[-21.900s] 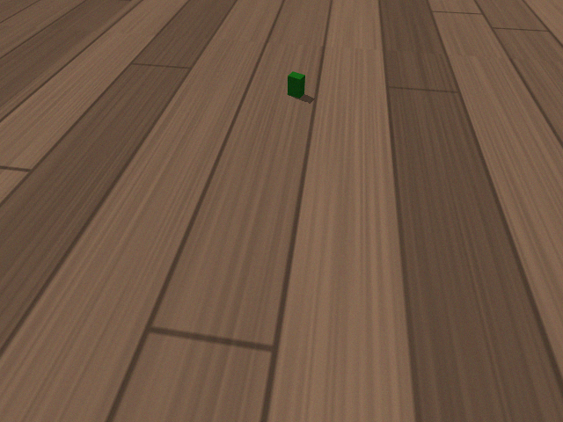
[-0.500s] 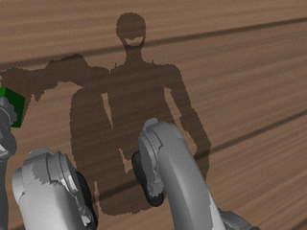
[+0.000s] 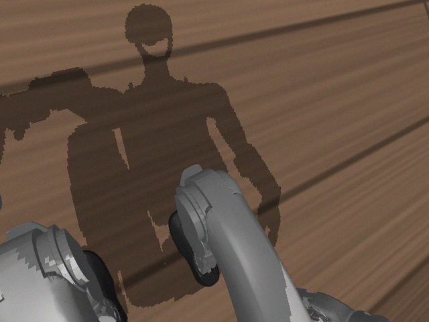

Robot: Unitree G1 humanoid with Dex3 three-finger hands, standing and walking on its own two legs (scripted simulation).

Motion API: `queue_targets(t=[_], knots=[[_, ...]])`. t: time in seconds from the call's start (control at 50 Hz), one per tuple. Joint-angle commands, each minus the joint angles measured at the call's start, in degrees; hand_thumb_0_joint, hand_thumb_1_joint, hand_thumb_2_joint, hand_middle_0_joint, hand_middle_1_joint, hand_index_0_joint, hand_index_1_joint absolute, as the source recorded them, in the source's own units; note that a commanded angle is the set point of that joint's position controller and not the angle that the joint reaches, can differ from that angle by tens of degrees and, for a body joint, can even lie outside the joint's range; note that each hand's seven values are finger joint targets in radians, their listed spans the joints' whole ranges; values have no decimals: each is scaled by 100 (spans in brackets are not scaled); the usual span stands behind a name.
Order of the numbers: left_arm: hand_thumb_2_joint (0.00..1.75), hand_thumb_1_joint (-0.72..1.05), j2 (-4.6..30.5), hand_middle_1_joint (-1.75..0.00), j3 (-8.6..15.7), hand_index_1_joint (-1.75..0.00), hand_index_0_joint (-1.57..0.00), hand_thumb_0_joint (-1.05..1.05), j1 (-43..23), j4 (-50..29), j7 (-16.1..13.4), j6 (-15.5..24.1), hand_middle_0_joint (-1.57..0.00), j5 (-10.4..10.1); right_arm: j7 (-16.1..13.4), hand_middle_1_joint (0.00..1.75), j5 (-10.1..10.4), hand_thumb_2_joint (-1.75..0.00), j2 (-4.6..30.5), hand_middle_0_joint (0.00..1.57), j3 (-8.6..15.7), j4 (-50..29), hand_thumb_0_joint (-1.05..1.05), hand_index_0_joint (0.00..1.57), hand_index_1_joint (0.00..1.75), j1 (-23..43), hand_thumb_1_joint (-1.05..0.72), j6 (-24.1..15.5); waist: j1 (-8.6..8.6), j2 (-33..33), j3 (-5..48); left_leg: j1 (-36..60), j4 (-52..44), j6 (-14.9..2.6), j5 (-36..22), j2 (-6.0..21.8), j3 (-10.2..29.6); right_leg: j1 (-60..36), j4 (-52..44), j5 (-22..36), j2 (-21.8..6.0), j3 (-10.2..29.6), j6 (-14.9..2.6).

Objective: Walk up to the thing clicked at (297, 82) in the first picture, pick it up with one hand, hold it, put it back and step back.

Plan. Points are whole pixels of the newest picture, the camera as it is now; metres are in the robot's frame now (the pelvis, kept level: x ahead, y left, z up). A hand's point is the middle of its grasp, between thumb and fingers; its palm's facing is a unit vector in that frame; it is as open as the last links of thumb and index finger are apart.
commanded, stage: rest palm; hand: left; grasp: from above
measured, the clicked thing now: out of the picture +0.43 +0.32 -0.26
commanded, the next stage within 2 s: close in 0.98 s
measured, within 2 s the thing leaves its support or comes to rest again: neither
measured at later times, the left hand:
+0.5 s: hand out of the picture +0.43 +0.31 -0.21, palm faces -0.03 -0.46 -0.89, open 14.0 cm
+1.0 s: hand out of the picture +0.43 +0.31 -0.21, palm faces -0.04 -0.46 -0.89, open 13.9 cm
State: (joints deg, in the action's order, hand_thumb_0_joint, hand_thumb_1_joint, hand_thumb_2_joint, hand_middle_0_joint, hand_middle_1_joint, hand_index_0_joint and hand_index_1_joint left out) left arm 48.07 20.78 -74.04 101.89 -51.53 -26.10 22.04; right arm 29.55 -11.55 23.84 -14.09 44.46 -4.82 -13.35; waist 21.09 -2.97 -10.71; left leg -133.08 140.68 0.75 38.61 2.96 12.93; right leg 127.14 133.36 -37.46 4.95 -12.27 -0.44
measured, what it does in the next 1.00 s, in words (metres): stands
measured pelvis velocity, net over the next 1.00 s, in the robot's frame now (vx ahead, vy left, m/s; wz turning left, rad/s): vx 0.00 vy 0.00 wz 0.00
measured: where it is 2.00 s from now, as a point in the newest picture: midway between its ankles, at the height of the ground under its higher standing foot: (156, 282)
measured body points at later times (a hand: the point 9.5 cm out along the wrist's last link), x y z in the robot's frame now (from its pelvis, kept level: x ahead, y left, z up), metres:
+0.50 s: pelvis +0.00 +0.00 +0.00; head +0.28 +0.08 +0.34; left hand +0.43 +0.33 -0.16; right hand +0.02 -0.26 -0.08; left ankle +0.08 +0.14 -0.29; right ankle +0.11 -0.10 -0.29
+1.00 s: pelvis +0.00 +0.00 +0.00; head +0.28 +0.08 +0.34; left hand +0.43 +0.33 -0.16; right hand +0.02 -0.26 -0.08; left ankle +0.08 +0.14 -0.29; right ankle +0.11 -0.10 -0.29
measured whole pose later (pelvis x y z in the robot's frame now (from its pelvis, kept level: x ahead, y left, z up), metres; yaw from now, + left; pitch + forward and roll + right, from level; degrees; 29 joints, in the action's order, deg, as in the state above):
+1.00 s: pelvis +0.00 +0.00 +0.00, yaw +0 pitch +29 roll -12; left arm 49.0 16.9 -75.4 105.0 -48.6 -25.3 23.9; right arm 28.0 -12.1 22.5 -15.9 45.7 -2.7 -15.3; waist 21.5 -3.7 -10.7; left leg -132.7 140.5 1.2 38.2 2.5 13.7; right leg 126.5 132.8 -37.0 4.8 -12.9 -0.7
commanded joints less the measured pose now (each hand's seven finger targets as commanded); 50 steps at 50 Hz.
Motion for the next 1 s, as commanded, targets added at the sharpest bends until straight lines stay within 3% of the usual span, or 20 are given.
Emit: queue_targets(t=[0.0, 0.14, 0.22, 0.5, 0.6, 0.72, 0.98], knots=[[102, -51, 509, -94, 33, -98, -9, 0, -1093, -119, 173, 41, -13, -152, 27, 30, 118, -91, 1722, 20, 355, 85, 0, 20, 30, -1294, -93, 2, 414, 1481, 3769, 1920, -1067, -229, -559, -27, -249, -2303, -1512, 1269, 165, -82, 147], [100, -51, 497, -95, -152, -99, -8, 0, -1170, -139, 330, 54, -11, 16, -28, 30, 171, -91, 1759, 20, 391, 164, 0, 20, 30, -1200, -92, -59, 451, 1545, 3575, 1960, -1163, -198, -195, -33, -136, -1923, -1458, 803, 187, -161, 96], [101, -52, 475, -92, -231, -97, -8, 0, -1103, -103, 358, 50, -12, 164, -53, 30, 169, -91, 1731, 20, 381, 220, 0, 20, 30, -1233, -92, -78, 450, 1631, 3536, 2143, -1205, -182, -285, -10, -62, -1834, -1428, 965, 196, -190, 73], [101, -52, 449, -88, -384, -93, -9, 0, -1419, -55, 342, 146, -15, 170, -83, 30, 56, -91, 1667, 20, 281, 309, 0, 20, 30, -1169, -93, -145, 552, 1580, 3708, 2098, -1066, -203, -630, -58, -219, -2281, -1521, 1281, 208, -125, 122], [106, -50, 489, -89, -438, -96, -11, 0, -1423, -71, 362, 170, -17, 182, -110, 30, 37, -91, 1658, 20, 272, 331, 0, 20, 30, -1063, -93, -165, 540, 1583, 3676, 2076, -1086, -200, -543, -90, -258, -2348, -1538, 1148, 199, -126, 118], [106, -52, 495, -89, -444, -96, -10, 0, -1407, -43, 355, 159, -16, 273, -140, 30, 15, -91, 1663, 20, 265, 323, 0, 20, 30, -1039, -93, -185, 556, 1659, 3612, 2264, -1191, -197, -455, -50, -115, -2125, -1511, 1110, 175, -177, 73], [107, -48, 574, -86, -349, -94, -13, 0, -1422, 52, 243, 185, -20, 208, -137, 30, -26, -91, 1739, 20, 241, 320, 0, 20, 30, -1111, -93, -196, 592, 1702, 3644, 2260, -1215, -206, -541, -40, -121, -2295, -1558, 1233, 192, -160, 83]])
